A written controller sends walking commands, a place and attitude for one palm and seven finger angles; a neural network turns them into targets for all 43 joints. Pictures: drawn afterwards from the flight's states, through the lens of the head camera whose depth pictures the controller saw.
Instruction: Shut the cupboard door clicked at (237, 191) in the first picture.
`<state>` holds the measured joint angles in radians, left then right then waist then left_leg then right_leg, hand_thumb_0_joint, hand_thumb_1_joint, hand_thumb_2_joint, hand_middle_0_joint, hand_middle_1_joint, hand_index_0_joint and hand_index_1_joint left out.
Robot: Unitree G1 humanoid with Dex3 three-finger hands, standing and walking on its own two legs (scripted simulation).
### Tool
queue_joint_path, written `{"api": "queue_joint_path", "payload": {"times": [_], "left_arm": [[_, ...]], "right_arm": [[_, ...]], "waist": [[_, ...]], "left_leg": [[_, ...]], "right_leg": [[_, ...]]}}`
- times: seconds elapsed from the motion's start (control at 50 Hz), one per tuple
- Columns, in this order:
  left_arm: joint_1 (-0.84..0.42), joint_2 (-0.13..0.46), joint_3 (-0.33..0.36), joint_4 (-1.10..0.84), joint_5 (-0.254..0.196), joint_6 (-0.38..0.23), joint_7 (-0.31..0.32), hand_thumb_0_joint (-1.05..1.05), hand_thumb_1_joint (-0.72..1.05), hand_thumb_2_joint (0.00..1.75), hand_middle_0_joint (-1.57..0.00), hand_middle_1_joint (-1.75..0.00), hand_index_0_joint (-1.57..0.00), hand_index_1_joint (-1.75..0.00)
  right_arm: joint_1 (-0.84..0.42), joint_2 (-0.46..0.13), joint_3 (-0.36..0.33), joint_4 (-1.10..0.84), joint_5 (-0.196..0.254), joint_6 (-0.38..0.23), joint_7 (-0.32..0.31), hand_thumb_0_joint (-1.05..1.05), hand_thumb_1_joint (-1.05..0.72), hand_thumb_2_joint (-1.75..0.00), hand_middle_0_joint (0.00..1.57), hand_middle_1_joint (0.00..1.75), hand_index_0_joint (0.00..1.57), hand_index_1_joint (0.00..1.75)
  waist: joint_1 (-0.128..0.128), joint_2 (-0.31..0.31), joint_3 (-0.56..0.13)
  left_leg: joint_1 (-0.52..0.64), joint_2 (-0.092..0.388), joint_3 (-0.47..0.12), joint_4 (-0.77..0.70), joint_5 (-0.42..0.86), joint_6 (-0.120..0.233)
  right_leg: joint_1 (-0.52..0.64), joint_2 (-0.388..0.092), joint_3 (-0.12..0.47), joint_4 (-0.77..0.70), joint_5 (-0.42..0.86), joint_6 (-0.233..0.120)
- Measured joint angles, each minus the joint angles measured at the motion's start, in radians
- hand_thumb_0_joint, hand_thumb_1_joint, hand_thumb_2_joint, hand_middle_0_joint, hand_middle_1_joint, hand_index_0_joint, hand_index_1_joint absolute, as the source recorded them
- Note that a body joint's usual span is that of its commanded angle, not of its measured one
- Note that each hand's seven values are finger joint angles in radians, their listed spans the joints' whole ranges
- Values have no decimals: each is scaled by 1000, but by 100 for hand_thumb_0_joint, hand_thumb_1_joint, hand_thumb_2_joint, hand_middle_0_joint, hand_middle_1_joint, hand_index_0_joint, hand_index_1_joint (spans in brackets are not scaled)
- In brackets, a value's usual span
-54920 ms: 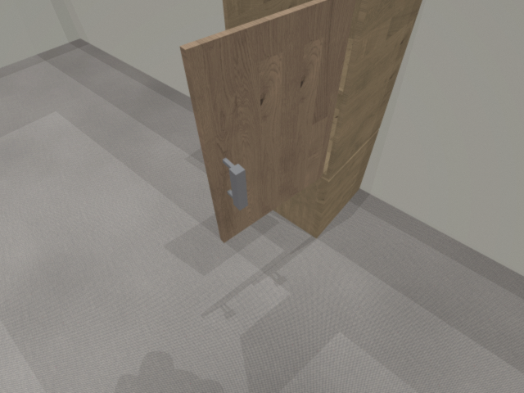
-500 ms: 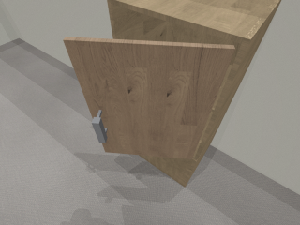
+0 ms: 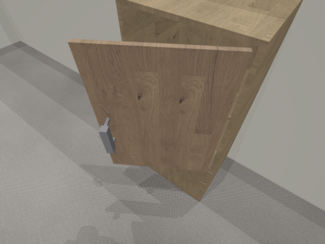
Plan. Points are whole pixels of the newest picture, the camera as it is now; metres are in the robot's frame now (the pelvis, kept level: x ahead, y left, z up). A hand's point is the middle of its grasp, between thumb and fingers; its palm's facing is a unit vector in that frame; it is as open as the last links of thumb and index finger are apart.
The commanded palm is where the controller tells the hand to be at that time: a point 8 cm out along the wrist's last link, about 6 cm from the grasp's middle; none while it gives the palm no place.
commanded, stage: look again from close up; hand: left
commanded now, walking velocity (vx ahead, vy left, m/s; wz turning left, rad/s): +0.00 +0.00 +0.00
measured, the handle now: (109, 135) +0.47 +0.22 -0.09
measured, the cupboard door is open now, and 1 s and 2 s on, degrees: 31 31 31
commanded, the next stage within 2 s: raise the hand and make a fist in 0.12 s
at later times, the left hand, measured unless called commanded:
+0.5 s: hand (93, 224) +0.17 +0.18 -0.03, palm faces +0.06 -1.00 +0.03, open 6.8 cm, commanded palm +0.10 +0.23 -0.08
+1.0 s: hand out of the picture +0.13 +0.20 -0.08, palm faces -0.03 -1.00 +0.00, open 4.4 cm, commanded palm +0.10 +0.26 -0.08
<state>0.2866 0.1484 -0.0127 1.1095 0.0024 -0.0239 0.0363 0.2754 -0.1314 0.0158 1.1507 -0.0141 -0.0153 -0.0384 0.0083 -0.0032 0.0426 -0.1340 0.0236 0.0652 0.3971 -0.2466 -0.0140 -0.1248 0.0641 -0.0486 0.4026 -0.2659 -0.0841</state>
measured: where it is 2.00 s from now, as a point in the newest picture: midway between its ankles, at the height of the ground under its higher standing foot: outside the picture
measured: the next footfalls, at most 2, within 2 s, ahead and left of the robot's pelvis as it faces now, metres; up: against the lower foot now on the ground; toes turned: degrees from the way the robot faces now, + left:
none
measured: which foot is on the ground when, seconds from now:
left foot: down 0.00-1.00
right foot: down 0.00-1.00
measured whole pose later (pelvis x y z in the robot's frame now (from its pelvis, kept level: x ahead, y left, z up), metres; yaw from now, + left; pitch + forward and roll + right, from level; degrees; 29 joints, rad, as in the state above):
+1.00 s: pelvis -0.09 +0.04 -0.12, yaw +1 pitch +16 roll -3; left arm 0.40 0.21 0.03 -0.06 -0.22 -0.35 -0.18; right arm 0.26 -0.18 0.05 0.53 0.01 -0.19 -0.04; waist 0.01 0.05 -0.15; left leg -1.07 0.00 0.00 1.30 -0.51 0.05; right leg -1.02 0.01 -0.12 1.24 -0.51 -0.04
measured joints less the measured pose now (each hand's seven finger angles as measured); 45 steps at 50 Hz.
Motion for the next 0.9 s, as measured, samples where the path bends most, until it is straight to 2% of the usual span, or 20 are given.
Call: {"api": "queue_joint_path", "payload": {"times": [0.22,0.24,0.26,0.28,0.3,0.34,0.38,0.4,0.44,0.5,0.54,0.56,0.6,0.68,0.74,0.82,0.9], "left_arm": [[-1,0,1,1,1,0,-1,1,91,90,-20,-30,-20,-30],[0,-3,1,1,4,-8,7,1,91,90,-20,-30,-20,-30],[46,-3,39,-154,-29,56,0,1,91,90,-20,-30,-20,-30],[113,9,41,-340,-67,68,8,2,92,90,-20,-30,-20,-30],[170,21,31,-504,-102,43,22,3,93,90,-20,-30,-20,-30],[200,29,19,-721,-142,-21,44,3,93,90,-21,-31,-21,-31],[151,19,37,-808,-162,-127,27,3,93,90,-22,-33,-22,-33],[113,12,52,-819,-172,-192,3,3,93,90,-23,-34,-23,-34],[48,0,81,-825,-200,-333,-73,2,93,90,-25,-36,-25,-36],[9,-16,94,-835,-239,-547,-237,1,92,90,-29,-41,-29,-41],[20,-18,81,-850,-243,-627,-328,1,92,90,-32,-44,-32,-44],[33,-16,72,-863,-244,-633,-355,1,91,90,-34,-46,-34,-46],[71,-11,55,-890,-246,-596,-370,1,91,90,-37,-50,-37,-50],[152,17,40,-985,-232,-505,-289,2,90,90,-45,-57,-45,-57],[182,45,37,-1090,-222,-505,-233,2,90,90,-50,-63,-50,-63],[139,62,30,-1162,-222,-499,-236,2,90,90,-57,-71,-57,-71],[88,65,24,-1160,-222,-398,-260,2,90,90,-64,-79,-65,-79]], "right_arm": [[-1,-1,-2,-1,0,-2,0,1,-91,-89,20,30,20,30],[-4,-6,-3,-4,1,1,1,1,-91,-89,20,30,20,30],[5,-11,2,-42,2,-18,-18,2,-92,-89,20,30,20,30],[29,-22,7,-92,11,-63,-41,2,-92,-89,20,30,20,30],[55,-37,2,-140,21,-112,-54,2,-92,-89,20,30,20,30],[76,-72,-11,-212,38,-199,-57,2,-92,-89,20,30,20,30],[59,-108,-30,-276,29,-253,-43,2,-92,-89,20,30,20,30],[40,-121,-40,-306,24,-270,-33,2,-91,-89,20,30,20,30],[-4,-137,-59,-365,15,-293,-9,2,-91,-89,20,30,20,30],[-71,-146,-81,-460,10,-303,27,2,-91,-89,20,30,20,30],[-106,-152,-93,-529,14,-291,43,2,-91,-89,20,30,20,30],[-121,-154,-97,-562,18,-279,45,2,-91,-90,20,30,20,30],[-143,-154,-98,-622,27,-252,40,2,-90,-90,20,30,20,30],[-154,-133,-73,-692,31,-222,20,2,-90,-90,20,30,20,30],[-144,-104,-33,-695,24,-225,9,2,-90,-90,20,30,20,30],[-120,-71,22,-663,20,-224,7,2,-90,-89,20,30,20,30],[-78,-47,48,-635,28,-199,5,2,-90,-89,20,30,21,30]], "waist": [[2,-2,0],[2,5,-2],[8,4,14],[11,5,11],[5,11,-7],[-21,26,-39],[-46,42,-82],[-50,43,-104],[-43,27,-146],[-22,-16,-191],[-11,-33,-205],[-5,-37,-206],[10,-40,-204],[35,-22,-195],[46,-3,-192],[43,27,-190],[26,44,-192]], "left_leg": [[-1,-4,-1,-4,6,3],[-24,4,0,33,3,3],[-36,11,9,70,-5,7],[-49,14,15,90,-24,11],[-62,11,12,101,-45,12],[-113,-12,-10,146,-59,16],[-213,-30,-32,223,-70,24],[-272,-35,-34,269,-80,26],[-396,-39,-23,369,-108,26],[-574,-38,-16,540,-166,27],[-676,-33,-13,656,-207,29],[-718,-31,-12,707,-223,32],[-782,-29,-16,788,-252,33],[-869,-23,-44,892,-279,37],[-914,-20,-70,929,-284,39],[-957,-20,-93,951,-279,44],[-966,-20,-86,939,-271,53]], "right_leg": [[-1,-4,-1,-2,4,3],[-7,0,-4,-4,8,8],[-15,5,2,13,7,10],[-38,7,7,47,-5,9],[-64,4,4,83,-23,8],[-112,-22,-20,149,-58,13],[-203,-45,-45,230,-87,21],[-263,-53,-49,281,-102,23],[-397,-63,-40,398,-135,21],[-588,-63,-20,577,-187,10],[-688,-61,-16,685,-224,15],[-728,-61,-17,733,-238,11],[-789,-61,-22,809,-262,9],[-853,-60,-52,881,-284,11],[-879,-57,-78,895,-283,11],[-904,-55,-102,891,-271,16],[-912,-54,-94,873,-257,26]]}}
